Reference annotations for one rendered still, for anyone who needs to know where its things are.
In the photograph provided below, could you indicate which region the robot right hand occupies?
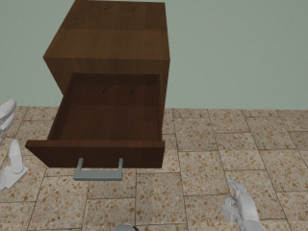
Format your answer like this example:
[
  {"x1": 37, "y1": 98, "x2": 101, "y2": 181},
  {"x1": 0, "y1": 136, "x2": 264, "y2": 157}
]
[{"x1": 221, "y1": 177, "x2": 260, "y2": 227}]

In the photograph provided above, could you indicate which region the robot left hand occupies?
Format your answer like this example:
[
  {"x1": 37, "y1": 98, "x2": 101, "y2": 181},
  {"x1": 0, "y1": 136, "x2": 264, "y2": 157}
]
[{"x1": 0, "y1": 99, "x2": 28, "y2": 193}]

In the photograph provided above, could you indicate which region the cabinet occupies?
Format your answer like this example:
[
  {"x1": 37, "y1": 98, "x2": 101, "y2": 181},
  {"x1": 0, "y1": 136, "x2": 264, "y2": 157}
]
[{"x1": 43, "y1": 0, "x2": 170, "y2": 129}]

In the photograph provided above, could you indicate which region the robot right forearm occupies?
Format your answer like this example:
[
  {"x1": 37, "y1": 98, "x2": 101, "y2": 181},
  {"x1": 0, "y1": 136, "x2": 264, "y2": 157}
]
[{"x1": 241, "y1": 219, "x2": 266, "y2": 231}]

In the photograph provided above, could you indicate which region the drawer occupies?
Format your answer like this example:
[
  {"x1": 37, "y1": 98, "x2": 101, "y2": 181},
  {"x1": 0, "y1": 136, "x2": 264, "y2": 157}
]
[{"x1": 25, "y1": 72, "x2": 166, "y2": 168}]

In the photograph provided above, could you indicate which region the handle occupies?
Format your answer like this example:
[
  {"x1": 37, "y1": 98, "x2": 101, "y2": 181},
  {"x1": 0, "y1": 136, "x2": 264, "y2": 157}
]
[{"x1": 72, "y1": 158, "x2": 123, "y2": 181}]

